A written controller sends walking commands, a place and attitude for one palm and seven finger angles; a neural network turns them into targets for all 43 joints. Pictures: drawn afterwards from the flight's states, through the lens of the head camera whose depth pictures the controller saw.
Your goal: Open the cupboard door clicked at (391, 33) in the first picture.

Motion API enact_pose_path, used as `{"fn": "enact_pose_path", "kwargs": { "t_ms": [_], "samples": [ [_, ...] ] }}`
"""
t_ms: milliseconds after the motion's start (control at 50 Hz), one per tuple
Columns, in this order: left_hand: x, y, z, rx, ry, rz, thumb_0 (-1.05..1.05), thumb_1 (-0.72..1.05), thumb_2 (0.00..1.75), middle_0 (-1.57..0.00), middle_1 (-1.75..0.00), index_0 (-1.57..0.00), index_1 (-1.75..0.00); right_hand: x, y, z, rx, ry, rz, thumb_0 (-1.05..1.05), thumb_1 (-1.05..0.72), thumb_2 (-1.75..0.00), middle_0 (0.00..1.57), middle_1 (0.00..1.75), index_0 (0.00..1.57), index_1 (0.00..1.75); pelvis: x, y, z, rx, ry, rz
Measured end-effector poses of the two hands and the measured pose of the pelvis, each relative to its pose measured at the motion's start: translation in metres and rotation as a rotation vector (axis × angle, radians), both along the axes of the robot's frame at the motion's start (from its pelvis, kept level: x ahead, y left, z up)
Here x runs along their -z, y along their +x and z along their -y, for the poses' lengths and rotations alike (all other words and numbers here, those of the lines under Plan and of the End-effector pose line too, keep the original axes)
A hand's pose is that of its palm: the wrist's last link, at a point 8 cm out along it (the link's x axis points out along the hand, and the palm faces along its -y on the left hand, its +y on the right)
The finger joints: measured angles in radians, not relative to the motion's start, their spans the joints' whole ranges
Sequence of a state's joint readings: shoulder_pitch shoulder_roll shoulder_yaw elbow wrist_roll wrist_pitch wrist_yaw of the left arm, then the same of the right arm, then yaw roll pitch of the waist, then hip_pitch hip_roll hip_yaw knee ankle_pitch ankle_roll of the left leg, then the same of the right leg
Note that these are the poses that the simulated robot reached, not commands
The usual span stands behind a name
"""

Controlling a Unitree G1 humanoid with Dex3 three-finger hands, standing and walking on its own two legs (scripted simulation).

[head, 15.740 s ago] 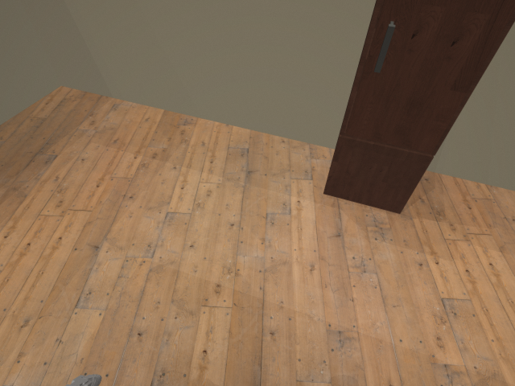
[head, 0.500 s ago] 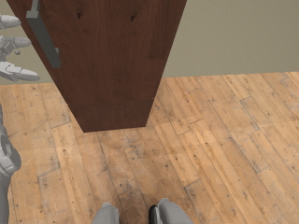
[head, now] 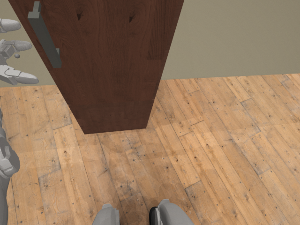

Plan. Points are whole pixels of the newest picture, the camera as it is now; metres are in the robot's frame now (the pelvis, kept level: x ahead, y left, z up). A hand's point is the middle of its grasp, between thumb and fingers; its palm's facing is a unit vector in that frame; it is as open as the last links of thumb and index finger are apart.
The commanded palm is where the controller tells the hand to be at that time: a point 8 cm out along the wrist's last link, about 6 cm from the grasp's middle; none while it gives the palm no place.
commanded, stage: slide the fingers in behind the handle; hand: left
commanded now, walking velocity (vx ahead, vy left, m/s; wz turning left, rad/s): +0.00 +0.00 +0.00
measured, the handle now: (48, 37) +0.56 +0.22 +0.10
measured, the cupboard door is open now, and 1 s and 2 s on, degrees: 0 0 0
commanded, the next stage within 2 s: close the thumb around the handle in 1.40 s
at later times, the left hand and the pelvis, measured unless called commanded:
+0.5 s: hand (37, 54) +0.51 +0.24 +0.09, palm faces +0.04 -1.00 -0.01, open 13.9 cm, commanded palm +0.50 +0.27 +0.09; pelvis +0.00 +0.00 +0.00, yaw +0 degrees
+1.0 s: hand (56, 54) +0.52 +0.19 +0.09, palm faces +0.05 -1.00 -0.02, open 13.9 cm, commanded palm +0.50 +0.23 +0.09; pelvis +0.00 -0.01 +0.00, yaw +0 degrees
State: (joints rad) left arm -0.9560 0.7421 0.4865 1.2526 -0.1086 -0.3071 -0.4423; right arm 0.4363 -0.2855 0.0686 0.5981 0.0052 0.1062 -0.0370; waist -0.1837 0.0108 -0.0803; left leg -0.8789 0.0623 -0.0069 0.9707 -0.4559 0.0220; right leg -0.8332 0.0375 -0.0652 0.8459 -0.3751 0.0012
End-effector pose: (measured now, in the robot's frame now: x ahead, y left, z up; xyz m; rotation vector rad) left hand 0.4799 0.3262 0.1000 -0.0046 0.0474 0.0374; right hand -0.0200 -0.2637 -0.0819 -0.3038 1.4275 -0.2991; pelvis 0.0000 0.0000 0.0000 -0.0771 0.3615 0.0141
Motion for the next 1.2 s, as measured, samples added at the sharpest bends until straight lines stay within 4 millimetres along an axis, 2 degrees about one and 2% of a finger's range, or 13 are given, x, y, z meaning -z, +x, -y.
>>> {"fn": "enact_pose_path", "kwargs": {
  "t_ms": [300,500,640,820,1080,1200],
  "samples": [
    [0.005,0.007,0.031,0.008,-0.001,0.008,-0.01,-0.5,0.3,-0.3,-1.2,-0.3,-1.2,0.004,0.004,-0.006,-0.005,0.017,0.041,0.0,-0.91,-0.9,0.2,0.3,0.21,0.3,0.001,-0.003,-0.003,0.001,0.003,0.005],
    [0.005,0.012,0.037,-0.005,0.016,0.019,-0.01,-0.5,0.3,-0.3,-1.2,-0.31,-1.21,0.009,-0.001,-0.011,0.002,0.04,0.026,0.0,-0.91,-0.9,0.2,0.3,0.21,0.3,0.002,-0.002,-0.002,0.003,0.005,-0.002],
    [0.005,0.012,0.045,-0.004,0.01,0.016,-0.01,-0.5,0.3,-0.3,-1.2,-0.31,-1.21,0.008,-0.002,-0.008,0.004,0.046,0.013,0.0,-0.91,-0.9,0.2,0.3,0.21,0.3,0.001,0.0,-0.001,0.0,0.007,0.0],
    [0.006,0.014,0.07,0.004,0.003,0.019,-0.01,-0.5,0.3,-0.3,-1.2,-0.3,-1.2,0.009,0.006,-0.003,-0.001,0.051,0.043,0.0,-0.91,-0.9,0.2,0.3,0.21,0.3,0.0,0.002,0.002,0.0,0.013,0.009],
    [0.004,0.012,0.085,-0.011,0.014,0.02,-0.01,-0.5,0.3,-0.3,-1.2,-0.3,-1.21,0.014,0.012,0.001,-0.009,0.07,0.066,0.0,-0.91,-0.9,0.2,0.3,0.2,0.3,0.0,0.0,0.009,-0.001,0.022,0.014],
    [0.004,0.011,0.085,-0.029,0.029,0.019,-0.01,-0.5,0.3,-0.29,-1.2,-0.29,-1.2,0.014,0.01,0.004,-0.004,0.072,0.071,0.0,-0.91,-0.9,0.2,0.3,0.2,0.3,0.0,-0.001,0.012,0.001,0.026,0.016]
  ]
}}
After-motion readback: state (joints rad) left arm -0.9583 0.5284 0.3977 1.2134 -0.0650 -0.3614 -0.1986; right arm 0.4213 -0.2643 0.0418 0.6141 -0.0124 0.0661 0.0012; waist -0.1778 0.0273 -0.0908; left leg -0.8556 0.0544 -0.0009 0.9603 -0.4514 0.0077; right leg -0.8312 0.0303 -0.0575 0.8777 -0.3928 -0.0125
